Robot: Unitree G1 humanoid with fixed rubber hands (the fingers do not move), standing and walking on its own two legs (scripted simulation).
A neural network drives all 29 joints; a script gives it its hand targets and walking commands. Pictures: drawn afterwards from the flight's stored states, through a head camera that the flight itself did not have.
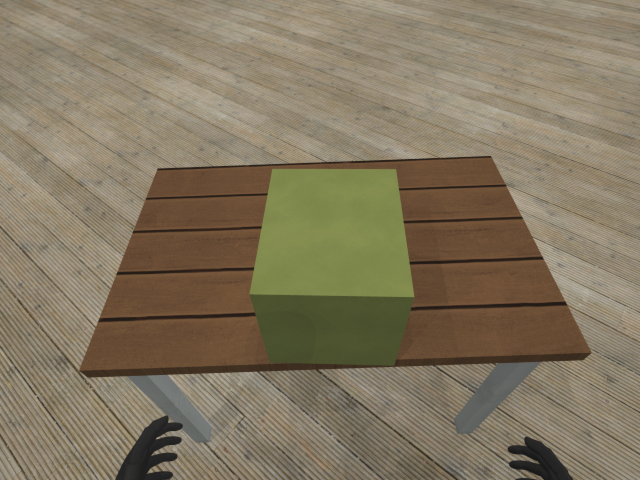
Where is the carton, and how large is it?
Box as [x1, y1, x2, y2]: [249, 169, 413, 365]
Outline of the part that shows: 272,169 249,294 269,361 393,365 413,300 413,290 395,169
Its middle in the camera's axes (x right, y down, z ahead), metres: +0.02 +0.04 +0.65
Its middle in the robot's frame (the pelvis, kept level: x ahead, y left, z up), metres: +0.45 +0.00 -0.05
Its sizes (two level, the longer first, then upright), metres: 0.253 0.209 0.210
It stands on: a table, 0.60 m high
